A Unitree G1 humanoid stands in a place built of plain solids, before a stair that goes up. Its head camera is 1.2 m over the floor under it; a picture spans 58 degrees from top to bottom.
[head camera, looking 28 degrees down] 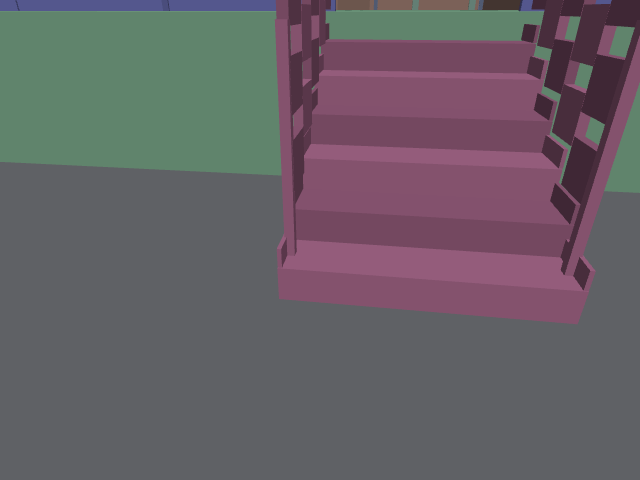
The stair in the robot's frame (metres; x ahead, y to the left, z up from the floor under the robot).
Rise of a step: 0.17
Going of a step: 0.28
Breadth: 1.32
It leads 8 degrees to the right of straight ahead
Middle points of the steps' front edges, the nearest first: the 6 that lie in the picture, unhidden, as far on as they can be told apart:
1.57 -0.46 0.17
1.85 -0.50 0.34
2.13 -0.54 0.51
2.40 -0.58 0.68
2.68 -0.62 0.85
2.96 -0.66 1.02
